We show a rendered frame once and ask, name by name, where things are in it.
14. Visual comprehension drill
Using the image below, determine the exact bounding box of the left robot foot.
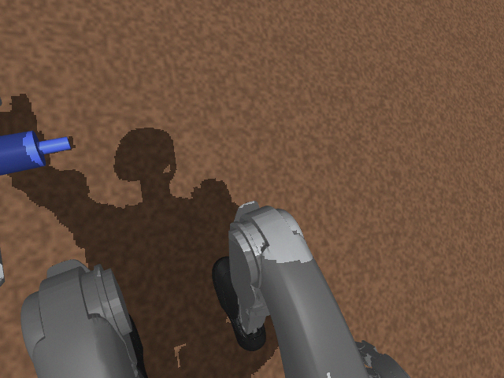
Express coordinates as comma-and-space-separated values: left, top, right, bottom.
128, 314, 148, 378

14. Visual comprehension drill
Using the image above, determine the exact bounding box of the bottle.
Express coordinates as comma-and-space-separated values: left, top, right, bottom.
0, 131, 71, 176

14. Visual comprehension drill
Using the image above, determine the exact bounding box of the right robot foot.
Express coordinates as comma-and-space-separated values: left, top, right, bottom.
212, 256, 266, 351

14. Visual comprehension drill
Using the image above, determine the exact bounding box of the right robot hand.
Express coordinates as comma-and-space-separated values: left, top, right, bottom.
355, 340, 410, 378

